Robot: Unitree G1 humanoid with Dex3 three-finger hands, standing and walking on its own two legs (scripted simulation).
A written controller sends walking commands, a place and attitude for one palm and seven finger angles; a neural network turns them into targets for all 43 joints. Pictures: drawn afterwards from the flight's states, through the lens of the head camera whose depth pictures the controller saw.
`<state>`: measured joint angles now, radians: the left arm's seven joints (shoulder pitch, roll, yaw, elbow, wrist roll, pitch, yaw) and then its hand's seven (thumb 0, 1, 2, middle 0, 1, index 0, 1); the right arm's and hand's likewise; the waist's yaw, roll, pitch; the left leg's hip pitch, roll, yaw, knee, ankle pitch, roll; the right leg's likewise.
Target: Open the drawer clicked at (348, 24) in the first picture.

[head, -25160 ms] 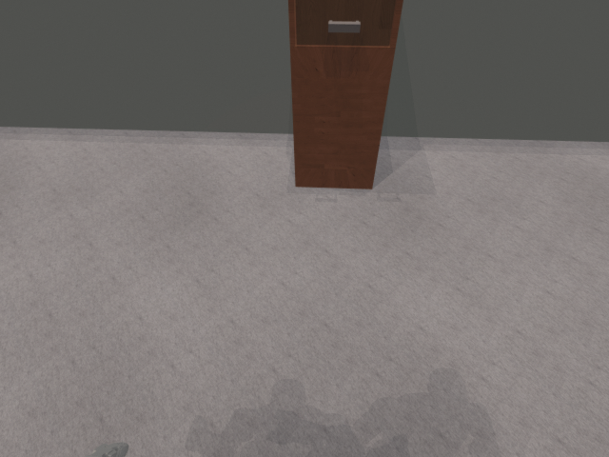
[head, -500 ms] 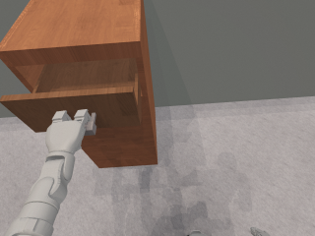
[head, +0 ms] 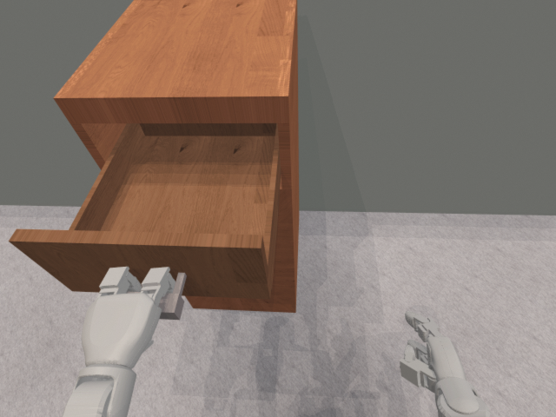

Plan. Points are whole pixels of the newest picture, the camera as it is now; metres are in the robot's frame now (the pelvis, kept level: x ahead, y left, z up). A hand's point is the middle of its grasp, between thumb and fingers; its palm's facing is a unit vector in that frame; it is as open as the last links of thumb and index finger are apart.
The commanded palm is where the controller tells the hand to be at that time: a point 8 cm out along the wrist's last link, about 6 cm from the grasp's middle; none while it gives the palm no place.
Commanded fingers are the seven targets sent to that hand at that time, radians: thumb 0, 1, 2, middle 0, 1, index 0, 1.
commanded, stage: pull the drawer open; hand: left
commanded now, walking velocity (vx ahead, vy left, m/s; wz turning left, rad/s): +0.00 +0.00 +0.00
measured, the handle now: (146, 291) +0.27 +0.23 +0.03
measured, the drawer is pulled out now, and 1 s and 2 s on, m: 0.24 0.30 0.30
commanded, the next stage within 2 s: open the thumb to release the handle in 0.50 s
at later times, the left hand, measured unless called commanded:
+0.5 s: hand (127, 378) +0.16 +0.22 +0.01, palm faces +0.02 -0.06 -1.00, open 6.0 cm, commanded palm +0.12 +0.23 +0.06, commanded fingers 0.00 0.90 0.90 -0.40 -1.35 -0.40 -1.35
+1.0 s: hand (128, 378) +0.16 +0.22 +0.01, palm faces +0.03 -0.07 -1.00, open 10.1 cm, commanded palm +0.13 +0.23 +0.06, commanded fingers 0.00 -0.50 0.30 -0.30 -1.20 -0.30 -1.20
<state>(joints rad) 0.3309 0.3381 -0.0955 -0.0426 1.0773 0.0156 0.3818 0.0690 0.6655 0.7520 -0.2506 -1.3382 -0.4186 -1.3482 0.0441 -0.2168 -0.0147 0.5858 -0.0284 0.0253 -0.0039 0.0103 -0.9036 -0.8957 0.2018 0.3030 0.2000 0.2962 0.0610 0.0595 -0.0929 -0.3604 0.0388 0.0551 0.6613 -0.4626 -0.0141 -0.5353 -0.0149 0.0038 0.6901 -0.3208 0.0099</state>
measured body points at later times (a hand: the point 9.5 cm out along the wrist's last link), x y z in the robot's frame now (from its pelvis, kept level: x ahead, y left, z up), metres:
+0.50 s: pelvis -0.02 +0.00 -0.01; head +0.03 -0.03 +0.43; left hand +0.16 +0.22 +0.06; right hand +0.18 -0.24 -0.12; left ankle -0.09 +0.12 -0.72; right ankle +0.01 -0.13 -0.72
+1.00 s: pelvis -0.05 -0.02 +0.00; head -0.03 -0.05 +0.44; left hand +0.15 +0.22 +0.07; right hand +0.17 -0.23 -0.10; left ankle -0.09 +0.12 -0.72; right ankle +0.01 -0.13 -0.72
